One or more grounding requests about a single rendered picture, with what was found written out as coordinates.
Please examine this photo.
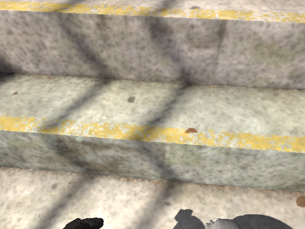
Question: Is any robot right thigh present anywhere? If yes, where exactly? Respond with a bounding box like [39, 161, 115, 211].
[205, 219, 241, 229]

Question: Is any left robot hand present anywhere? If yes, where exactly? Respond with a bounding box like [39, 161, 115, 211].
[63, 218, 104, 229]

